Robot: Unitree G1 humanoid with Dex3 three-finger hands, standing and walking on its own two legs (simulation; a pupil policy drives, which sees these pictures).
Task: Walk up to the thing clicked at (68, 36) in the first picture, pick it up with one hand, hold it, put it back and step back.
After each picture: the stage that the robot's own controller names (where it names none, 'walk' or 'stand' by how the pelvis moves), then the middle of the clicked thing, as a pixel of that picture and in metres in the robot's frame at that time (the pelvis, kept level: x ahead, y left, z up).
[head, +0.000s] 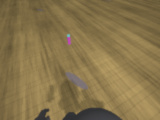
stand; (69, 39) +1.72 +0.55 -0.65
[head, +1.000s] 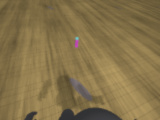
walk; (76, 42) +1.63 +0.26 -0.63
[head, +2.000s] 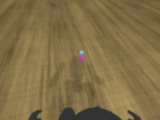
walk; (81, 56) +1.09 +0.14 -0.64
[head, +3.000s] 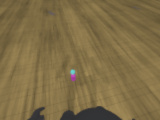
walk; (73, 75) +0.68 +0.21 -0.64
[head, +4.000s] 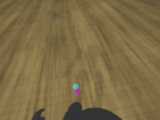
walk; (76, 89) +0.44 +0.21 -0.64
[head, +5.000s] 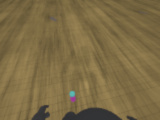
stand; (72, 96) +0.38 +0.18 -0.65
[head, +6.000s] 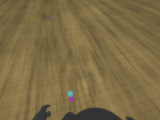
stand; (70, 96) +0.37 +0.20 -0.66
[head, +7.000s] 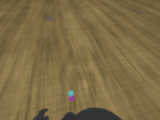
stand; (71, 96) +0.38 +0.19 -0.66
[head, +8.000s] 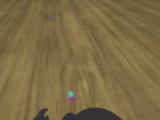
stand; (71, 96) +0.37 +0.19 -0.66
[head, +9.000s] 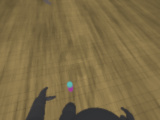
go down; (70, 87) +0.40 +0.19 -0.62
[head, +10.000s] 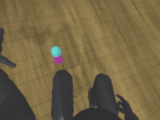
go down; (57, 56) +0.45 +0.25 -0.24
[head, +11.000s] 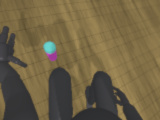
close in; (51, 53) +0.44 +0.27 -0.21
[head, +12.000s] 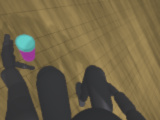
close; (27, 51) +0.41 +0.30 -0.15
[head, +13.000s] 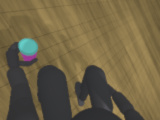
lift; (29, 53) +0.39 +0.29 -0.15
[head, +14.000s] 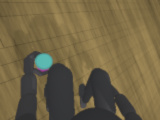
lift; (43, 64) +0.31 +0.26 -0.14
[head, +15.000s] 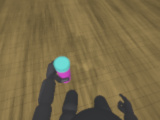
lift; (64, 72) +0.31 +0.17 +0.05
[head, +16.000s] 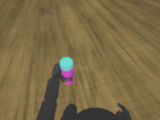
hold; (67, 73) +0.32 +0.15 +0.05
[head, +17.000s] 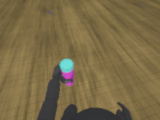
hold; (68, 74) +0.31 +0.15 +0.04
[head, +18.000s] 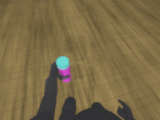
crouch; (65, 71) +0.34 +0.17 +0.00
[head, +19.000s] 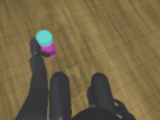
lower; (48, 47) +0.46 +0.24 -0.04
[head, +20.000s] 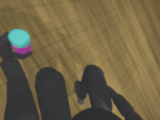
lower; (22, 47) +0.42 +0.31 -0.15
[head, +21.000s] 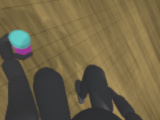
lower; (22, 48) +0.42 +0.31 -0.15
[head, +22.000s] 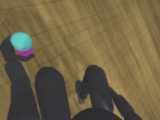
lower; (25, 49) +0.40 +0.31 -0.16
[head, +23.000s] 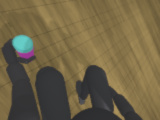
lower; (26, 52) +0.40 +0.31 -0.16
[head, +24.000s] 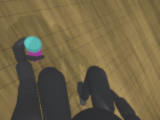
open; (34, 51) +0.41 +0.28 -0.17
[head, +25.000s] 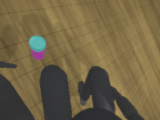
stand; (38, 50) +0.41 +0.28 -0.16
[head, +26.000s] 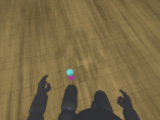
walk; (70, 75) +0.42 +0.19 -0.46
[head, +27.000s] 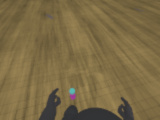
stand; (72, 94) +0.40 +0.17 -0.59
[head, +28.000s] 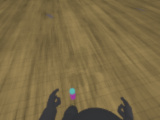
stand; (72, 94) +0.39 +0.17 -0.60
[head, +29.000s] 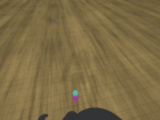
stand; (75, 96) +0.41 +0.15 -0.65
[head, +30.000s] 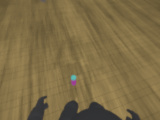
walk; (73, 80) +0.48 +0.15 -0.64
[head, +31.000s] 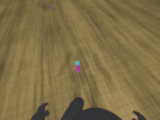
walk; (77, 66) +0.76 +0.22 -0.63
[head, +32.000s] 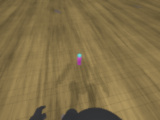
stand; (79, 59) +1.04 +0.19 -0.64
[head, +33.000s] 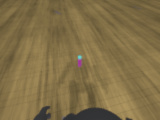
stand; (79, 61) +1.03 +0.18 -0.66
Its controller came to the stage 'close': yes
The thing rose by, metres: 0.68
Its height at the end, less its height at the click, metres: +0.00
